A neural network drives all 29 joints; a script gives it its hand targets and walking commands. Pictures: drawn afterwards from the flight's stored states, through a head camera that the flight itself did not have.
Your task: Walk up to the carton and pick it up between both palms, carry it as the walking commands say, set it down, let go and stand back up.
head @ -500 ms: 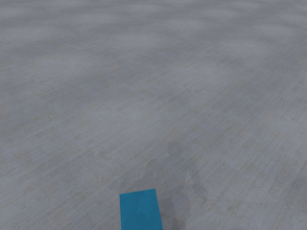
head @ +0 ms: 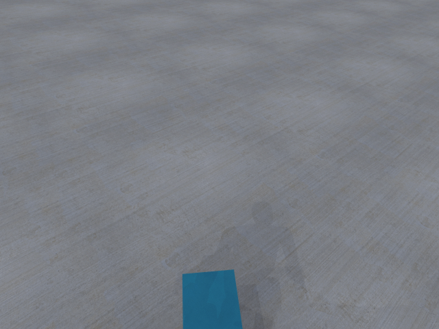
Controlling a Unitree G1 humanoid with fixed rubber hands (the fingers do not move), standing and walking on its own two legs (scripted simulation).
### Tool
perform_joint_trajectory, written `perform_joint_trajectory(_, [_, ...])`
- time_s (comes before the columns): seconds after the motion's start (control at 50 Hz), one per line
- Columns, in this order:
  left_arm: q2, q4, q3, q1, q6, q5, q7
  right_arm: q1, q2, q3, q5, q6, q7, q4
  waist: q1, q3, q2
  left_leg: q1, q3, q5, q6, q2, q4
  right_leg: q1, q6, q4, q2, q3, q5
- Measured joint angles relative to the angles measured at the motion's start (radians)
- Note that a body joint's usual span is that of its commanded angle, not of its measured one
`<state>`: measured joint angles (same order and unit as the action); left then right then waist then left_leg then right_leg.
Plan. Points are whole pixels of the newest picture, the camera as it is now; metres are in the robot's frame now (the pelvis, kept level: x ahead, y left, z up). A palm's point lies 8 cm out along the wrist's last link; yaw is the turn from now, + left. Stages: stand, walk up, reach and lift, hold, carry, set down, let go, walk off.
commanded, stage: stand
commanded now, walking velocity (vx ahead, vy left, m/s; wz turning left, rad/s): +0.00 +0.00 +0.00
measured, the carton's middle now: (209, 312) +0.33 +0.01 -0.60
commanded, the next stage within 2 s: none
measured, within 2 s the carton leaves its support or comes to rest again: neither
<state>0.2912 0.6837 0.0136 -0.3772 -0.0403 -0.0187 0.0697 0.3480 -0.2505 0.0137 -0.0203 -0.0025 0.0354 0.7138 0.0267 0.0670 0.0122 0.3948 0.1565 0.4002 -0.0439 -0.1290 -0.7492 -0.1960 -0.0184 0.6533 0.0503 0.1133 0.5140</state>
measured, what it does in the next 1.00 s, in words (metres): stands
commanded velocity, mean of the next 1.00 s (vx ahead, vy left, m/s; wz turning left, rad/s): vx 0.00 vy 0.00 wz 0.00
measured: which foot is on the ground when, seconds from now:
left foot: down 0.00-1.00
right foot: down 0.00-1.00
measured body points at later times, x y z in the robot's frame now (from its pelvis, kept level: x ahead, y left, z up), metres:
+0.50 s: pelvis -0.01 +0.00 +0.01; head -0.01 +0.01 +0.46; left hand +0.01 +0.28 -0.12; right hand +0.07 -0.26 -0.11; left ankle -0.01 +0.10 -0.71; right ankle -0.11 -0.12 -0.71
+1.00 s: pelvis -0.02 -0.02 +0.01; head -0.01 -0.01 +0.46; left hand -0.03 +0.25 -0.13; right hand +0.07 -0.27 -0.12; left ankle -0.01 +0.09 -0.71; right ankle -0.11 -0.12 -0.71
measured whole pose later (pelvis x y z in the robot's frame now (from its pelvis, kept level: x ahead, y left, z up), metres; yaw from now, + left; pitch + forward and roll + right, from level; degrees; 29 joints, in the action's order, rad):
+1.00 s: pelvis -0.02 -0.02 +0.01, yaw +3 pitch +0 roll +0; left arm 0.26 0.85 0.01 -0.42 -0.04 -0.03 0.05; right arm 0.31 -0.24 0.00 -0.01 -0.02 0.04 0.82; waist 0.03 0.00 0.01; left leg 0.33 0.16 0.32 -0.02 -0.10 -0.65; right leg -0.10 0.01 0.55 0.02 0.15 0.45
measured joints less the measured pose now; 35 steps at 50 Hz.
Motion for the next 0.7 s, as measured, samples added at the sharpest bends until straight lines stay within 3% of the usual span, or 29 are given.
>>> perform_joint_trajectory(0.6, [-0.001, 0.075, 0.003, -0.024, 0.000, -0.004, -0.016, -0.004, 0.001, -0.006, 0.002, -0.016, 0.005, 0.030, -0.004, -0.035, -0.004, -0.041, 0.036, -0.066, 0.016, 0.002, 0.076, 0.052, 0.018, -0.078, -0.018, 0.016, -0.053])
perform_joint_trajectory(0.7, [-0.018, 0.097, -0.009, -0.036, 0.005, -0.008, -0.013, -0.018, 0.001, -0.009, 0.004, -0.016, -0.004, 0.047, -0.001, -0.050, -0.003, -0.064, 0.002, -0.066, 0.011, 0.015, 0.085, 0.081, 0.020, -0.089, -0.015, 0.021, -0.053])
